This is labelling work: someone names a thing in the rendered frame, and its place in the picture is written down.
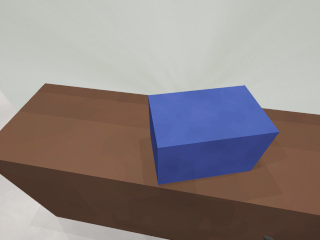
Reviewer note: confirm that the pedestal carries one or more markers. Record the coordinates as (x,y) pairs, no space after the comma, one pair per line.
(86,154)

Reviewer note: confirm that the carton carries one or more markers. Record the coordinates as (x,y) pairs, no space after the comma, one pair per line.
(205,133)

